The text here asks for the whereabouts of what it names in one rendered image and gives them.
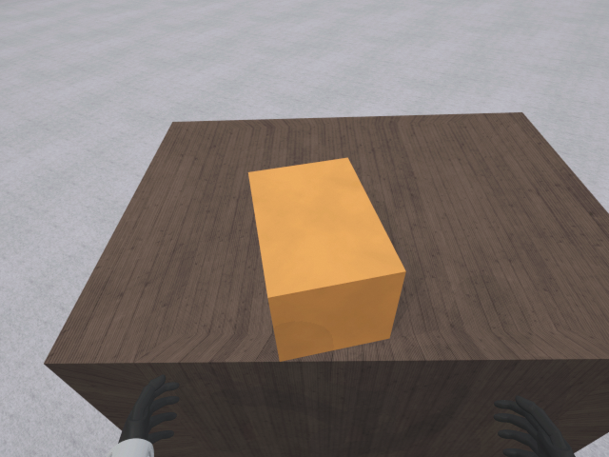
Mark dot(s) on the left robot hand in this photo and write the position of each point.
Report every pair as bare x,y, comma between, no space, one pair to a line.
139,423

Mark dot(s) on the carton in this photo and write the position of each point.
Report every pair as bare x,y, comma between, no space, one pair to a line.
333,278

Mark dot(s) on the pedestal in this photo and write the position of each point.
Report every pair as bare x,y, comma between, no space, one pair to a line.
506,293

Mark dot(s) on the right robot hand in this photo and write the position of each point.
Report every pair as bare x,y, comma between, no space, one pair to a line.
544,438

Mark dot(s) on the left robot forearm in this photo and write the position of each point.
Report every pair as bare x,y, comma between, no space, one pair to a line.
132,448

